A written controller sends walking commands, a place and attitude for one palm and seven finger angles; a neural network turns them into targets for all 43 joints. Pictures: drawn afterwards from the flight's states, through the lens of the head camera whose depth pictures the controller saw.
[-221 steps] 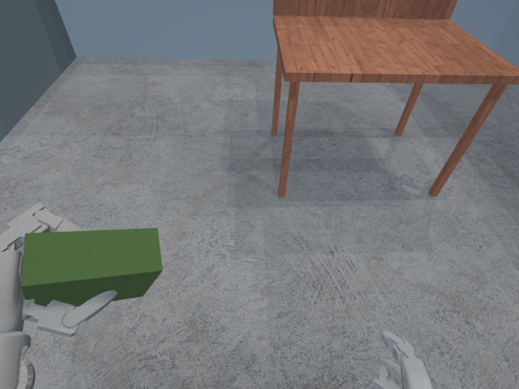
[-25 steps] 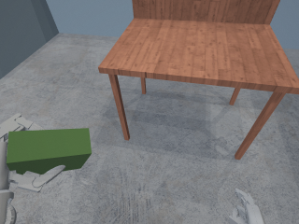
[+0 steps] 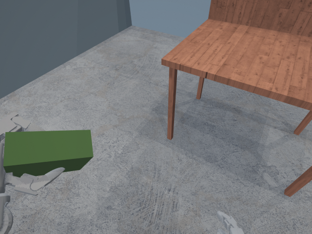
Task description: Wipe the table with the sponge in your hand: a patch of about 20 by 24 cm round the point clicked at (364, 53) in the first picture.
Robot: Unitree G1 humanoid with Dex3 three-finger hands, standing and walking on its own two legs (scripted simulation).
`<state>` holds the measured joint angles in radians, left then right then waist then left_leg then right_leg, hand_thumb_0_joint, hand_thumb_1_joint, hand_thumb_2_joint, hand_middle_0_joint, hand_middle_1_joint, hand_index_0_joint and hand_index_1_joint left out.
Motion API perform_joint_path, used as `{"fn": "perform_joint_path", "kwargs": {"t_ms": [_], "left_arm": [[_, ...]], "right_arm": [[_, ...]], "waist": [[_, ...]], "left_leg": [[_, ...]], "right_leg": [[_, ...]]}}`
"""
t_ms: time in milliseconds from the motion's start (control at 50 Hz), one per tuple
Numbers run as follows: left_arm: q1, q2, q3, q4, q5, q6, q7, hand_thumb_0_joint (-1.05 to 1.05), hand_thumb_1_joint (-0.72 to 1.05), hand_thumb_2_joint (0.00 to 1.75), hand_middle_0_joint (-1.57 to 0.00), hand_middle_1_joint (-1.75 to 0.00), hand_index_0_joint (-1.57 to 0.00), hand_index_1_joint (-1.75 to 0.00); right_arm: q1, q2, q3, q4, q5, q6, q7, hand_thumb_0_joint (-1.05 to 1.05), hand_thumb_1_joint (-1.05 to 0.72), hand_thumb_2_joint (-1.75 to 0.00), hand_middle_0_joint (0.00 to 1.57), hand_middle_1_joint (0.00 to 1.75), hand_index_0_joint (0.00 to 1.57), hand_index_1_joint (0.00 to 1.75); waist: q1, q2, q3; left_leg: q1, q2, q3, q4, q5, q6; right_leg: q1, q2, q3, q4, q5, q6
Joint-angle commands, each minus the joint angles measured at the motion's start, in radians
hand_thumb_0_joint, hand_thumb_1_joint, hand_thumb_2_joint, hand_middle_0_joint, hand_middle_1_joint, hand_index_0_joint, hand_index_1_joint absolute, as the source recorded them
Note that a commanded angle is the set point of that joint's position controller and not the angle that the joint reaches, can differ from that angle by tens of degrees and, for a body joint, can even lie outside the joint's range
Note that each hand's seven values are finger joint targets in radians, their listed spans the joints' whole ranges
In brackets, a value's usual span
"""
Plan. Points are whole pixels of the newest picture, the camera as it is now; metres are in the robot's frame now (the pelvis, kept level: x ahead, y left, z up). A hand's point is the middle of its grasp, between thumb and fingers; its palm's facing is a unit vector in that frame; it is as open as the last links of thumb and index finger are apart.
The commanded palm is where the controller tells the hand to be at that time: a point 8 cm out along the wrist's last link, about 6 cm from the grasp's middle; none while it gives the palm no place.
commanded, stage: walk to a spot facing it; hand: left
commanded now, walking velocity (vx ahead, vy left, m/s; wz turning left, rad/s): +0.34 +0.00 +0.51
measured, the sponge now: (62, 153) +0.22 +0.21 +0.17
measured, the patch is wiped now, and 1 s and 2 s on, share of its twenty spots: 0.00 0.00 0.00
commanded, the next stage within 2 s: turn to face it in 1.14 s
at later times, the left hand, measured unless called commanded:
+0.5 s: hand (5, 155) +0.21 +0.30 +0.18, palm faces +0.62 -0.70 -0.35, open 9.7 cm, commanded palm +0.14 +0.32 +0.19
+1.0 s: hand (31, 124) +0.28 +0.30 +0.18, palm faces +0.63 -0.63 -0.45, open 9.7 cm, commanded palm +0.21 +0.32 +0.19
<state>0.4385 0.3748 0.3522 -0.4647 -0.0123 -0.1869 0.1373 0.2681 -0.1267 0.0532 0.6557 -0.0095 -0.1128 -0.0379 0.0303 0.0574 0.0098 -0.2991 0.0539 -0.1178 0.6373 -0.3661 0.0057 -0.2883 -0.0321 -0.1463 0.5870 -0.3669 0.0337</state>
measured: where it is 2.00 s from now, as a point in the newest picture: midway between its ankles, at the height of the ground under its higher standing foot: outside the picture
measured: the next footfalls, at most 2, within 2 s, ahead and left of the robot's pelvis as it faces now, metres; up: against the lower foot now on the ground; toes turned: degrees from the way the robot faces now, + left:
left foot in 0.44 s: +0.06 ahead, +0.15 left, +0.00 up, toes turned +20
right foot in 0.76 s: +0.25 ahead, -0.08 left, +0.00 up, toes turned +5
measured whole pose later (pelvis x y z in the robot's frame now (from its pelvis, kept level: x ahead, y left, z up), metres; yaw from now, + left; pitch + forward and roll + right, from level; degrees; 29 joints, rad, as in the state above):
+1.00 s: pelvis +0.17 +0.00 +0.01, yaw +22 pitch -1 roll +2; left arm 0.51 0.37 0.36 -0.58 -0.02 -0.20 0.15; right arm 0.19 -0.26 -0.04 0.62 -0.01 -0.05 -0.05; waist 0.00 -0.03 0.10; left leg -0.51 0.08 0.11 0.94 -0.36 -0.02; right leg -0.24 -0.14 -0.25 0.54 -0.28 -0.02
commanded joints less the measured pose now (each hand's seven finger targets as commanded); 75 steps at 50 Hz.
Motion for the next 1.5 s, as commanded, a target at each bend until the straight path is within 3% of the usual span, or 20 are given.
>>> {"fn": "perform_joint_path", "kwargs": {"t_ms": [0,80,360,380,420,440,540,680,700,740,760,880,1040,1080,1100,1120,1380,1400,1440,1480], "left_arm": [[-0.222,0.241,0.137,-0.215,-0.011,-0.048,0.025,0.00,0.10,1.30,-1.20,-1.60,-1.20,-1.60],[-0.092,0.205,0.136,-0.217,-0.018,-0.065,0.004,0.00,0.10,1.30,-1.20,-1.60,-1.20,-1.60],[-0.078,0.137,0.089,-0.297,-0.031,-0.036,0.080,0.00,0.10,1.30,-1.20,-1.60,-1.20,-1.60],[-0.115,0.132,0.075,-0.331,-0.031,-0.046,0.078,0.00,0.10,1.30,-1.20,-1.60,-1.20,-1.60],[-0.152,0.140,0.074,-0.392,-0.012,-0.089,0.079,0.00,0.10,1.30,-1.20,-1.60,-1.20,-1.60],[-0.143,0.203,0.112,-0.314,0.010,-0.099,0.062,0.00,0.10,1.30,-1.20,-1.60,-1.20,-1.60],[-0.032,0.149,0.103,-0.427,-0.008,-0.103,0.036,0.00,0.10,1.30,-1.20,-1.60,-1.20,-1.60],[-0.048,0.135,0.115,-0.200,-0.018,-0.081,0.024,0.00,0.10,1.30,-1.20,-1.60,-1.20,-1.60],[-0.051,0.149,0.122,-0.165,-0.015,-0.068,0.025,0.00,0.10,1.30,-1.20,-1.60,-1.20,-1.60],[-0.092,0.228,0.167,-0.158,-0.006,-0.052,0.028,0.00,0.10,1.30,-1.20,-1.60,-1.20,-1.60],[-0.096,0.220,0.181,-0.142,-0.020,-0.058,0.030,0.00,0.10,1.30,-1.20,-1.60,-1.20,-1.60],[-0.064,0.204,0.159,-0.332,-0.016,-0.094,0.032,0.00,0.10,1.30,-1.20,-1.60,-1.20,-1.60],[-0.014,0.177,0.166,-0.370,-0.027,-0.073,0.082,0.00,0.10,1.30,-1.20,-1.60,-1.20,-1.60],[-0.047,0.150,0.137,-0.389,-0.026,-0.090,0.079,0.00,0.10,1.30,-1.20,-1.60,-1.20,-1.60],[-0.067,0.154,0.134,-0.400,-0.025,-0.113,0.075,0.00,0.10,1.30,-1.20,-1.60,-1.20,-1.60],[-0.057,0.204,0.161,-0.303,-0.004,-0.119,0.059,0.00,0.10,1.30,-1.20,-1.60,-1.20,-1.60],[-0.078,0.146,0.115,-0.222,-0.017,-0.065,0.037,0.00,0.10,1.30,-1.20,-1.60,-1.20,-1.60],[-0.113,0.154,0.114,-0.179,-0.011,-0.056,0.034,0.00,0.10,1.30,-1.20,-1.60,-1.20,-1.60],[-0.173,0.191,0.122,-0.136,-0.008,-0.039,0.030,0.00,0.10,1.30,-1.20,-1.60,-1.20,-1.60],[-0.165,0.195,0.126,-0.156,-0.023,-0.036,0.027,0.00,0.10,1.30,-1.20,-1.60,-1.20,-1.60]], "right_arm": [[-0.201,-0.185,-0.098,-0.163,-0.008,-0.042,-0.022,0.00,-0.90,-0.90,0.20,0.30,0.20,0.30],[-0.198,-0.173,-0.093,-0.155,0.003,0.004,-0.023,0.00,-0.90,-0.90,0.20,0.30,0.20,0.30],[-0.111,-0.184,-0.116,-0.228,0.004,0.000,-0.044,0.00,-0.90,-0.90,0.20,0.30,0.20,0.30],[-0.092,-0.195,-0.118,-0.232,0.008,0.000,-0.049,0.00,-0.90,-0.90,0.20,0.30,0.20,0.30],[-0.115,-0.218,-0.119,-0.242,0.013,-0.013,-0.033,0.00,-0.90,-0.90,0.20,0.30,0.20,0.30],[-0.130,-0.202,-0.113,-0.215,0.015,-0.021,-0.021,0.00,-0.90,-0.90,0.20,0.30,0.20,0.30],[-0.131,-0.175,-0.110,-0.186,0.022,-0.051,-0.001,0.00,-0.90,-0.90,0.20,0.30,0.20,0.30],[-0.140,-0.170,-0.098,-0.158,0.013,-0.040,-0.027,0.00,-0.90,-0.90,0.20,0.30,0.20,0.30],[-0.141,-0.162,-0.095,-0.152,0.017,-0.028,-0.031,0.00,-0.90,-0.90,0.20,0.30,0.20,0.30],[-0.171,-0.134,-0.088,-0.182,0.019,-0.011,-0.028,0.00,-0.90,-0.90,0.20,0.30,0.20,0.30],[-0.183,-0.162,-0.091,-0.186,0.011,-0.014,-0.021,0.00,-0.90,-0.90,0.20,0.30,0.20,0.30],[-0.206,-0.171,-0.093,-0.179,0.013,0.017,-0.016,0.00,-0.90,-0.90,0.20,0.30,0.20,0.30],[-0.111,-0.168,-0.121,-0.223,0.002,0.009,-0.030,0.00,-0.90,-0.90,0.20,0.30,0.20,0.30],[-0.088,-0.207,-0.138,-0.233,0.015,0.005,-0.036,0.00,-0.90,-0.90,0.20,0.30,0.20,0.30],[-0.111,-0.222,-0.137,-0.238,0.018,-0.005,-0.027,0.00,-0.90,-0.90,0.20,0.30,0.20,0.30],[-0.111,-0.209,-0.128,-0.219,0.019,-0.012,-0.015,0.00,-0.90,-0.90,0.20,0.30,0.20,0.30],[-0.143,-0.169,-0.080,-0.183,0.021,-0.025,-0.029,0.00,-0.90,-0.90,0.20,0.30,0.20,0.30],[-0.144,-0.166,-0.080,-0.178,0.017,-0.018,-0.030,0.00,-0.90,-0.90,0.20,0.30,0.20,0.30],[-0.170,-0.139,-0.070,-0.196,0.015,-0.019,-0.026,0.00,-0.90,-0.90,0.20,0.30,0.20,0.30],[-0.180,-0.157,-0.081,-0.184,0.014,-0.013,-0.011,0.00,-0.90,-0.90,0.20,0.30,0.20,0.30]], "waist": [[-0.001,-0.351,-0.019],[-0.021,-0.198,-0.006],[-0.022,-0.158,-0.087],[-0.043,-0.043,-0.107],[-0.047,0.371,-0.108],[-0.044,0.273,-0.083],[-0.022,0.223,-0.058],[-0.014,0.105,-0.089],[-0.008,0.024,-0.121],[0.008,-0.442,-0.141],[0.011,-0.325,-0.140],[-0.021,-0.180,-0.053],[-0.028,-0.128,-0.109],[-0.061,0.199,-0.153],[-0.048,0.393,-0.142],[-0.045,0.274,-0.138],[-0.025,0.110,-0.128],[-0.026,0.027,-0.118],[-0.021,-0.364,-0.099],[-0.020,-0.341,-0.103]], "left_leg": [[-0.459,-0.033,0.040,0.655,-0.128,-0.008],[-0.378,0.028,0.111,0.701,0.066,-0.055],[0.035,-0.028,0.319,-0.140,0.034,0.005],[0.186,-0.009,0.270,-0.203,0.061,0.033],[0.436,0.354,-0.351,-0.340,0.439,0.228],[0.350,0.402,-0.401,-0.363,0.305,0.274],[0.180,0.239,-0.026,-0.351,0.266,0.190],[0.057,0.178,0.136,-0.175,0.203,0.109],[-0.003,0.141,0.160,-0.021,0.174,0.090],[-0.423,-0.054,0.207,0.568,-0.216,0.017],[-0.418,-0.019,0.095,0.662,-0.172,0.015],[-0.262,0.080,0.137,0.471,-0.010,-0.028],[0.041,-0.030,0.337,-0.089,0.111,-0.018],[0.271,0.109,0.053,-0.221,0.189,0.077],[0.340,0.354,-0.349,-0.301,0.517,0.213],[0.290,0.400,-0.417,-0.316,0.423,0.257],[0.089,0.216,0.210,-0.148,0.275,0.049],[0.041,0.190,0.234,-0.038,0.194,0.026],[-0.247,-0.016,0.253,0.359,-0.235,-0.050],[-0.267,0.010,0.099,0.560,-0.161,-0.069]], "right_leg": [[0.164,-0.490,0.726,-0.479,-0.416,-0.183],[0.075,-0.349,0.245,-0.413,-0.176,-0.125],[0.150,-0.317,0.062,-0.134,-0.005,-0.125],[0.045,-0.253,0.005,0.059,0.032,-0.083],[-0.394,-0.035,-0.016,0.590,-0.270,0.001],[-0.454,-0.094,0.104,0.671,-0.228,-0.018],[-0.364,-0.110,0.059,0.490,-0.021,0.012],[0.097,0.007,-0.095,-0.059,0.111,0.016],[0.222,-0.005,-0.059,-0.118,0.095,0.000],[0.425,-0.411,0.589,-0.304,0.066,-0.185],[0.347,-0.462,0.633,-0.351,-0.058,-0.204],[0.083,-0.375,0.155,-0.330,0.096,-0.162],[0.114,-0.315,0.009,-0.076,0.184,-0.115],[-0.102,-0.160,-0.079,0.375,0.087,-0.023],[-0.308,-0.031,-0.020,0.612,-0.298,0.017],[-0.361,-0.075,0.097,0.696,-0.265,-0.003],[0.074,0.031,-0.040,-0.072,0.131,0.008],[0.127,-0.004,0.017,-0.137,0.193,-0.009],[0.205,-0.300,0.544,-0.240,0.566,-0.170],[0.182,-0.327,0.619,-0.284,0.517,-0.181]]}}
